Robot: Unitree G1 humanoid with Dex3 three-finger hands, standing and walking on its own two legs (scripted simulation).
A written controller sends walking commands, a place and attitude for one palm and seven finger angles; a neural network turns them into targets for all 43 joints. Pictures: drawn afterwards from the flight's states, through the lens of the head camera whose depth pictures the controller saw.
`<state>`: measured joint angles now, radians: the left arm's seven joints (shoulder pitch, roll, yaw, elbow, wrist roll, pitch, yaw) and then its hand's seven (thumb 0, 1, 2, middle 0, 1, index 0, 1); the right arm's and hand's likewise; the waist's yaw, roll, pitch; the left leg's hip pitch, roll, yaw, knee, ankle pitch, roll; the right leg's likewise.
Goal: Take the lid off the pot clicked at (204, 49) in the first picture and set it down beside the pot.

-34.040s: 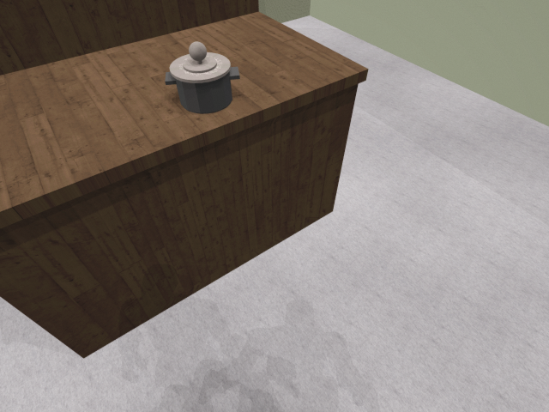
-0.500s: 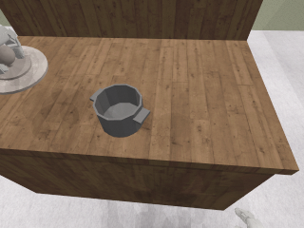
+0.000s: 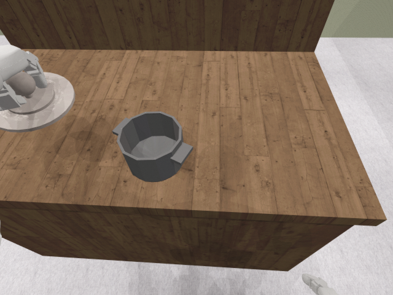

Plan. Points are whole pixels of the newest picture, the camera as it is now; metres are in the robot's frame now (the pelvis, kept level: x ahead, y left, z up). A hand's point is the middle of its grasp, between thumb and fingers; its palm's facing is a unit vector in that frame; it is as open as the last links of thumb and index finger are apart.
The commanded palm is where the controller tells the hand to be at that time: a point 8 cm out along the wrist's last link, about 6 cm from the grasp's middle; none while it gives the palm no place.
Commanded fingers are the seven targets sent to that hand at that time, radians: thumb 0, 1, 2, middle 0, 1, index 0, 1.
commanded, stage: lower the lid onto the table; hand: left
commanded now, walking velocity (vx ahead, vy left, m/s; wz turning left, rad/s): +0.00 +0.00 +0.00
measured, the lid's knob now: (21, 83) +0.45 +0.34 +0.20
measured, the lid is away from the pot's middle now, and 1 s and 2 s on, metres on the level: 0.22 0.23 0.23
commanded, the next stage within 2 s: none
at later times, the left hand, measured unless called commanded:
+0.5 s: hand (25, 113) +0.41 +0.33 +0.17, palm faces -0.32 -0.06 -0.94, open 7.1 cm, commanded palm +0.40 +0.33 +0.23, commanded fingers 0.00 0.83 0.85 -1.28 -1.13 -0.79 -0.99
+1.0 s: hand (27, 127) +0.40 +0.34 +0.13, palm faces -0.38 -0.10 -0.92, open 7.1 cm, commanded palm +0.40 +0.34 +0.20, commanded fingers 0.00 0.83 0.85 -1.28 -1.13 -0.79 -0.99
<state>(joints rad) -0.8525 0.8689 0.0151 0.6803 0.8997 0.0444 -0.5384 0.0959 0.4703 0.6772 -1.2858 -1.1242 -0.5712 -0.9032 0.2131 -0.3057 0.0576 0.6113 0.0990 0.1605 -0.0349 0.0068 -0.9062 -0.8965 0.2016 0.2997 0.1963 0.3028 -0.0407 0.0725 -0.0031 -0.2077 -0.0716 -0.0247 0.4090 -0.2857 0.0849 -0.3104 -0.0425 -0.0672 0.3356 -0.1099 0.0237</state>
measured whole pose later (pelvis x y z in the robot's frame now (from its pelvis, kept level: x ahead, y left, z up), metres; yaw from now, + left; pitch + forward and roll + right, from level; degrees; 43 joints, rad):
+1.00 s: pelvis +0.00 +0.00 +0.00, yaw +0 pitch +6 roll -2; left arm -0.76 0.85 0.05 0.81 0.89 -0.11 -0.48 0.09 0.48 0.67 -1.28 -1.12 -0.57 -0.90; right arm 0.23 -0.31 0.04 0.65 0.09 0.16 -0.04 0.01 -0.91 -0.90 0.20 0.30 0.20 0.30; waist -0.05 0.05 0.00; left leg -0.24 -0.07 -0.02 0.45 -0.31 0.09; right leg -0.33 -0.04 -0.07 0.35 -0.12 0.03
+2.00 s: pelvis +0.01 +0.02 -0.01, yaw +0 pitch +9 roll -3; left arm -0.77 0.80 0.01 0.96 0.96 -0.24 -0.39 0.09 0.48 0.67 -1.28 -1.12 -0.56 -0.90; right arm 0.28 -0.30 0.02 0.68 0.07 0.15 -0.05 0.00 -0.91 -0.90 0.20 0.30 0.20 0.30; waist -0.07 0.04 -0.02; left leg -0.32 -0.08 -0.02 0.49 -0.33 0.11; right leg -0.41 -0.05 -0.05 0.38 -0.12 0.00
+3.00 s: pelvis -0.01 +0.02 -0.02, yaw -1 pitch +12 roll -3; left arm -0.79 0.83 0.02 1.05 0.98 -0.29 -0.33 0.02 0.46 0.67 -1.04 -1.05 -0.41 -0.86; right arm 0.29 -0.28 0.04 0.68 0.08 0.16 -0.09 0.00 -0.90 -0.90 0.20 0.30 0.20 0.30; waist -0.07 0.02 -0.05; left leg -0.47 -0.07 -0.01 0.63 -0.37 0.10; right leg -0.54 -0.03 -0.03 0.48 -0.15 0.01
